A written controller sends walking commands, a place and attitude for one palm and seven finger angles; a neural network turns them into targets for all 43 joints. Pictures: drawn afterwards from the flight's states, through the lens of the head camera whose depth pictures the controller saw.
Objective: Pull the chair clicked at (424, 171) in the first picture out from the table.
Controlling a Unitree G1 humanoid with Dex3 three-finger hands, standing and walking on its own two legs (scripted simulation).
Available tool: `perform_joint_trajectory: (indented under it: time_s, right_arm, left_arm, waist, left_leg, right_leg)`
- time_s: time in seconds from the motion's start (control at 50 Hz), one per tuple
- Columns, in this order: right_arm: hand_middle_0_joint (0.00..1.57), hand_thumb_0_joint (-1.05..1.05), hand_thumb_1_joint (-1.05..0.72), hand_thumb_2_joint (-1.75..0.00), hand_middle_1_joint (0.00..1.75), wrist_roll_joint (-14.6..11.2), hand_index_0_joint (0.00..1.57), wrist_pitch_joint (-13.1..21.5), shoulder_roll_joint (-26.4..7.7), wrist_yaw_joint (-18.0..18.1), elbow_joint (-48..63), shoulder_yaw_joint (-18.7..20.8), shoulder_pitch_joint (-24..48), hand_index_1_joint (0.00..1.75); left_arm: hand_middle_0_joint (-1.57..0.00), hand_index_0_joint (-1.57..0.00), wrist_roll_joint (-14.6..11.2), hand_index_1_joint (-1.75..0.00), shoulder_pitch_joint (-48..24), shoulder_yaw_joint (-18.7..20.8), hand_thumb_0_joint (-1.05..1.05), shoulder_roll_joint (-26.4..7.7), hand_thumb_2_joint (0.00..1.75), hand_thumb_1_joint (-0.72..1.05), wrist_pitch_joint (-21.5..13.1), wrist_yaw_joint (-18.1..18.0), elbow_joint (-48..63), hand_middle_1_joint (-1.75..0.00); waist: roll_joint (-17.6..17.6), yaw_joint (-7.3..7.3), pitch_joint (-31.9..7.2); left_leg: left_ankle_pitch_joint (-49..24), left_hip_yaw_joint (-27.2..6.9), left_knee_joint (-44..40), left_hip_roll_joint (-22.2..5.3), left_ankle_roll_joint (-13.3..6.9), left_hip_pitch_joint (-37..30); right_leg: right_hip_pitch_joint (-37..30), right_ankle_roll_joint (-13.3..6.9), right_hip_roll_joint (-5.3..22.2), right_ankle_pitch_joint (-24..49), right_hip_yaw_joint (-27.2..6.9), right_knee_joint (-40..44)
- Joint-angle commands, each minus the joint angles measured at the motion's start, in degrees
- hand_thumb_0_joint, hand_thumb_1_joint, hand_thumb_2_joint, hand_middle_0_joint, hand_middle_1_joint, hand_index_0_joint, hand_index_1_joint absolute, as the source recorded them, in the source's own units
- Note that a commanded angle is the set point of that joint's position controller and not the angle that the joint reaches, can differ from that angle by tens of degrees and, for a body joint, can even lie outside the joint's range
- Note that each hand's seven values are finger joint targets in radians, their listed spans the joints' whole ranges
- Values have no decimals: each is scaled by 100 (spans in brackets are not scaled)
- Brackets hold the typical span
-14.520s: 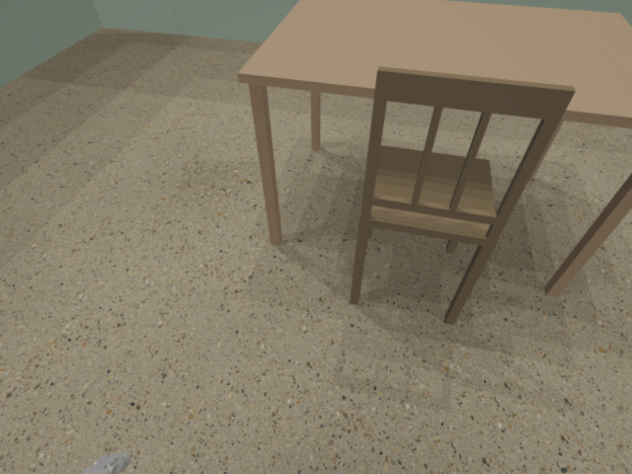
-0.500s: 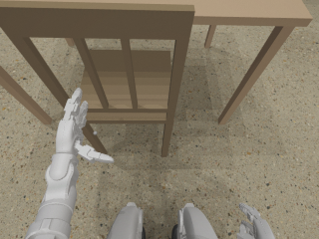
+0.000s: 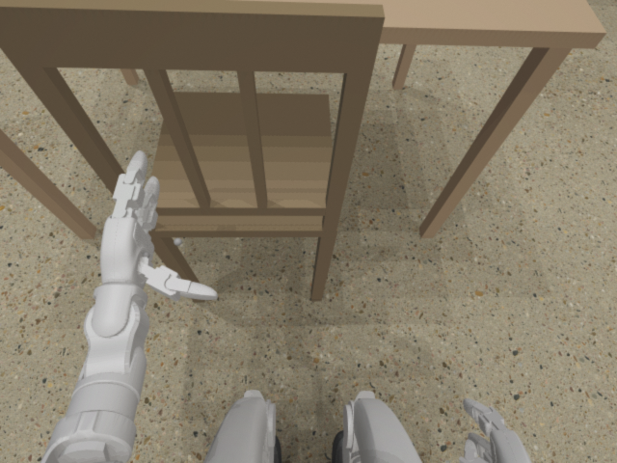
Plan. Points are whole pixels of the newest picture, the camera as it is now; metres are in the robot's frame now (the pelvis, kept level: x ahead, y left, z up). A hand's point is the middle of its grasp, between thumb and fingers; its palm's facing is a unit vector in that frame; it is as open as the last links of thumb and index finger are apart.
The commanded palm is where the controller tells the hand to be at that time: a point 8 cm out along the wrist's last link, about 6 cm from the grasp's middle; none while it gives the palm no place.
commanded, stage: aim the fingers beside a spindle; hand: left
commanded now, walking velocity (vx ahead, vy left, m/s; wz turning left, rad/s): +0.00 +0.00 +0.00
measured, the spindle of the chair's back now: (185, 149) +0.52 +0.19 +0.03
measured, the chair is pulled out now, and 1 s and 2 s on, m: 0.00 0.00 0.00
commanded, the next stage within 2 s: push the fingers through the gap in 0.64 s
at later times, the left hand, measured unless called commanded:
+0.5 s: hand (183, 245) +0.38 +0.17 +0.01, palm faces +0.02 -1.00 -0.03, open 16.9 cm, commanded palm +0.35 +0.21 +0.02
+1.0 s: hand (188, 233) +0.40 +0.16 +0.02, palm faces +0.05 -1.00 -0.03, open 17.0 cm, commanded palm +0.37 +0.22 +0.02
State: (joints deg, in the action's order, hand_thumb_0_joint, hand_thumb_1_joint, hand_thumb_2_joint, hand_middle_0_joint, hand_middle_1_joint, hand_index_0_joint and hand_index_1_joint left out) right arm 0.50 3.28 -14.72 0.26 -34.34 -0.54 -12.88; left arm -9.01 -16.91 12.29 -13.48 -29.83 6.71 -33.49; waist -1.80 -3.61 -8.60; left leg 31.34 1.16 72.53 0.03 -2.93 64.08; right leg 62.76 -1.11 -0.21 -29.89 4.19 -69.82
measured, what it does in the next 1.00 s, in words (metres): stands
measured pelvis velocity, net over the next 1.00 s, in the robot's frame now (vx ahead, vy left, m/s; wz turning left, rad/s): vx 0.00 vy -0.01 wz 0.01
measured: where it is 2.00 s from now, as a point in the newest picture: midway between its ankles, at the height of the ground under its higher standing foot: outside the picture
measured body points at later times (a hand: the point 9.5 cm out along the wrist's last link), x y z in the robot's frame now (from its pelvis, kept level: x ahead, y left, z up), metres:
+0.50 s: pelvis +0.01 +0.00 +0.00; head +0.13 +0.01 +0.44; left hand +0.37 +0.22 +0.02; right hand +0.14 -0.25 -0.11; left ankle +0.02 +0.09 -0.63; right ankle +0.03 -0.11 -0.63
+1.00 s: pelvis +0.00 -0.01 +0.00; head +0.12 +0.00 +0.43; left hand +0.39 +0.22 +0.02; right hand +0.13 -0.27 -0.12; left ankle +0.02 +0.09 -0.63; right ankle +0.03 -0.11 -0.63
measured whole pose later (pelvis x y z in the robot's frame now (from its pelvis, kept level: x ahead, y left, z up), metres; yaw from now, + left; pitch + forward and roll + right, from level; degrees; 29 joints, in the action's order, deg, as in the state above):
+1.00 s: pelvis +0.00 -0.01 +0.00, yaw +0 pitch +23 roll -2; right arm 0.2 2.9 -14.9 1.0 -35.0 -0.9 -12.3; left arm -9.1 -22.5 13.4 -14.5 -28.9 7.9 -40.3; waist -1.7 -3.9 -8.7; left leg 31.2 0.4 73.0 -0.2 -2.1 65.2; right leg 63.9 -2.1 -0.5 -30.2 4.8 -70.7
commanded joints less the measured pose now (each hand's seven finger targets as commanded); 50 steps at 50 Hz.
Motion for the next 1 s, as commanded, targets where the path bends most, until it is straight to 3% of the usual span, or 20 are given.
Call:
perform_joint_trajectory:
  time_s: [0.0,0.06,0.12,0.18,0.22,0.24,0.26,0.32,0.36,0.42,0.48,0.5,0.58,0.6,0.62,0.76,0.88,0.9,0.94,0.98]
  right_arm:
    - [20,0,-90,-90,30,-54,20,113,-895,9,552,337,-313,30]
    - [20,0,-90,-90,30,-97,20,99,-930,31,576,340,-343,30]
    - [20,0,-90,-90,30,-90,20,122,-910,36,643,381,-365,30]
    - [20,0,-90,-90,30,-61,20,137,-882,28,621,393,-404,30]
    - [20,0,-90,-90,30,-50,20,121,-859,28,539,378,-403,30]
    - [20,0,-90,-90,30,-36,20,115,-830,16,530,360,-374,30]
    - [20,0,-90,-90,30,-45,20,99,-855,28,520,357,-392,30]
    - [20,0,-90,-90,30,-41,20,62,-852,-1,519,342,-337,30]
    - [20,0,-90,-90,30,-61,20,58,-863,-10,579,354,-364,30]
    - [20,0,-90,-90,30,-75,20,55,-871,-19,653,389,-351,30]
    - [20,0,-90,-90,30,-85,20,68,-850,4,641,384,-328,30]
    - [20,0,-90,-90,30,-76,20,65,-843,7,630,389,-337,30]
    - [20,0,-90,-90,30,-40,20,66,-818,32,574,344,-308,30]
    - [20,0,-90,-90,30,-41,20,63,-825,41,563,351,-308,30]
    - [20,0,-90,-90,30,-31,20,77,-800,33,579,341,-274,30]
    - [20,0,-90,-90,30,-86,20,115,-848,39,597,360,-316,30]
    - [20,0,-90,-90,30,-85,20,127,-860,119,430,322,-332,30]
    - [20,0,-90,-90,30,-80,20,129,-877,134,397,320,-347,30]
    - [20,0,-90,-90,30,-43,20,146,-858,147,396,310,-369,30]
    - [20,0,-90,-90,30,-17,20,157,-850,125,402,303,-417,30]
  left_arm:
    - [-6,-6,-4,-8,-1292,47,0,-708,30,-50,-228,54,660,-8]
    - [-6,-6,-117,-8,-1395,36,0,-700,30,-50,-139,251,474,-8]
    - [-6,-6,-219,-8,-1364,159,0,-840,30,-50,-266,287,1124,-8]
    - [-6,-6,-215,-8,-1398,260,0,-1017,30,-50,-397,135,1703,-8]
    - [-6,-6,-147,-8,-1326,368,0,-1089,30,-50,-427,14,1537,-8]
    - [-6,-6,-94,-8,-1295,189,0,-884,30,-50,-410,-10,1403,-8]
    - [-6,-6,-48,-8,-1296,363,0,-1063,30,-50,-403,-64,1223,-8]
    - [-6,-6,22,-8,-1193,172,0,-813,30,-50,-327,-53,855,-8]
    - [-6,-6,-13,-8,-1245,-40,0,-618,30,-50,-280,54,871,-8]
    - [-6,-6,-143,-8,-927,-10,0,-647,30,-50,-240,170,1172,-8]
    - [-6,-6,-166,-8,-1232,-82,0,-664,30,-50,-301,155,1470,-8]
    - [-6,-6,-160,-8,-1022,95,0,-788,30,-50,-300,113,1381,-8]
    - [-6,-6,-58,-8,-1359,305,0,-985,30,-50,-408,-50,1230,-8]
    - [-6,-6,-30,-8,-1300,515,0,-1172,30,-50,-446,-87,1133,-8]
    - [-6,-6,-44,-8,-1325,325,0,-965,30,-50,-457,-60,1200,-8]
    - [-6,-6,-167,-8,-1259,-126,0,-648,30,-50,-288,302,1206,-8]
    - [-6,-6,-135,-8,-2139,254,0,-982,30,-50,-254,150,641,-8]
    - [-6,-6,-108,-8,-2251,461,0,-1212,30,-50,-285,108,499,-8]
    - [-6,-6,-51,-8,-2497,610,0,-1417,30,-50,-398,61,531,-8]
    - [-6,-6,-11,-8,-2679,539,0,-1409,30,-50,-470,79,621,-8]
  waist:
    - [-40,-141,-2192]
    - [44,-170,-2115]
    - [-199,2,-2693]
    - [-434,21,-2971]
    - [-170,-16,-2693]
    - [-166,-81,-2572]
    - [-25,-71,-2391]
    - [-157,-78,-2144]
    - [-174,-109,-2222]
    - [-167,9,-2612]
    - [-145,-82,-2601]
    - [-163,3,-2520]
    - [-6,-63,-2312]
    - [0,4,-2288]
    - [-40,-41,-2400]
    - [-195,-136,-2506]
    - [50,-227,-2060]
    - [101,-210,-2064]
    - [10,-161,-2361]
    - [-380,-132,-2667]
  left_leg:
    - [-1643,-504,-998,-60,235,-1653]
    - [-1433,-481,-984,-43,205,-1512]
    - [-2041,-504,-985,-62,248,-1973]
    - [-2615,-576,-973,-98,327,-2451]
    - [-2489,-564,-964,-104,305,-2207]
    - [-2320,-515,-942,-84,266,-2053]
    - [-2151,-533,-958,-76,254,-1857]
    - [-1875,-492,-1005,-60,264,-1732]
    - [-1961,-524,-1019,-70,264,-1859]
    - [-2238,-494,-1017,-77,272,-2107]
    - [-2319,-539,-980,-93,263,-2138]
    - [-2252,-502,-993,-76,262,-2057]
    - [-1885,-441,-925,-28,209,-1624]
    - [-1870,-438,-929,-26,217,-1574]
    - [-1885,-401,-889,-9,192,-1590]
    - [-2012,-449,-927,-48,200,-1876]
    - [-1241,-390,-850,7,149,-1265]
    - [-1156,-379,-824,12,144,-1159]
    - [-1326,-348,-764,23,131,-1176]
    - [-1605,-364,-765,16,164,-1484]
  right_leg:
    - [-995,-73,-73,1217,-203,837]
    - [-1014,-87,-82,1086,-227,906]
    - [-1263,-103,-62,1533,-235,831]
    - [-1220,-92,-75,1804,-202,784]
    - [-1241,-75,-89,1781,-201,778]
    - [-1217,-57,-83,1726,-217,794]
    - [-1190,-70,-94,1611,-206,781]
    - [-1061,-83,-81,1404,-200,812]
    - [-1020,-99,-85,1420,-181,816]
    - [-1293,-98,-78,1667,-209,860]
    - [-1219,-75,-68,1737,-212,825]
    - [-1286,-80,-76,1711,-234,843]
    - [-1331,-56,-71,1569,-289,813]
    - [-1356,-73,-73,1568,-301,793]
    - [-1400,-57,-70,1630,-326,796]
    - [-1327,-76,-77,1648,-296,876]
    - [-1129,-34,-61,1036,-385,980]
    - [-1155,-39,-61,954,-412,978]
    - [-1325,-47,-58,1137,-463,906]
    - [-1306,-69,-48,1345,-450,827]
